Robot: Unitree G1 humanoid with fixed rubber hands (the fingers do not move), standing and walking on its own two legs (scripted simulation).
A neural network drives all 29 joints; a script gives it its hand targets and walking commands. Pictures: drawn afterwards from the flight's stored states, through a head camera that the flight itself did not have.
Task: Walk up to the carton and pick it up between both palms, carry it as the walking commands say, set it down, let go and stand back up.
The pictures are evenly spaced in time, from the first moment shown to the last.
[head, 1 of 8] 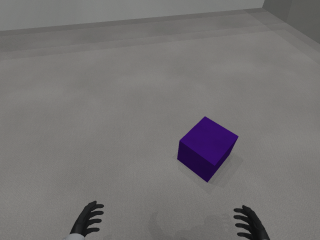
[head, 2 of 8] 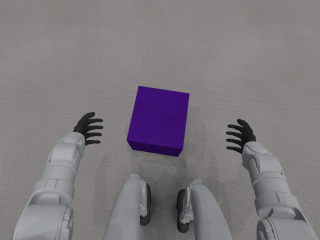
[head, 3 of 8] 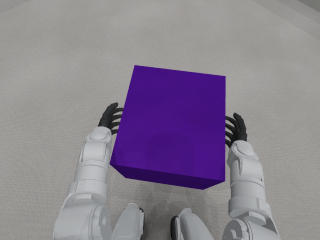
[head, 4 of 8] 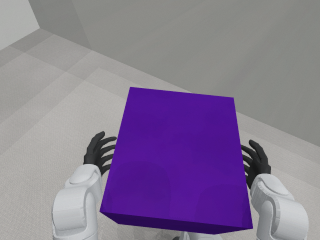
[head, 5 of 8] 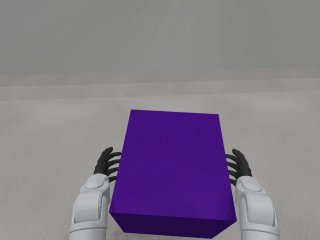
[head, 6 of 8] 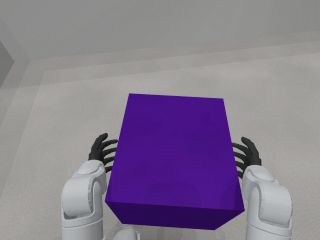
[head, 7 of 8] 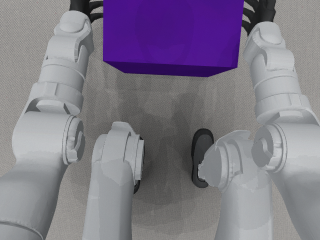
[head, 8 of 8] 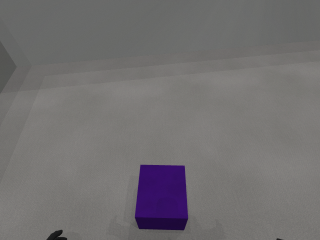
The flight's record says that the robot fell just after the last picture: no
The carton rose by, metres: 0.67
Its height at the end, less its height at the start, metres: +0.00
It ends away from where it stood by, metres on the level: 0.69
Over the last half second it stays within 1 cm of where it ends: yes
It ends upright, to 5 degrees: yes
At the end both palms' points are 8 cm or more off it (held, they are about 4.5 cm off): yes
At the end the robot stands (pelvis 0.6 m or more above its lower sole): yes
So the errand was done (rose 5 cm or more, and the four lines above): yes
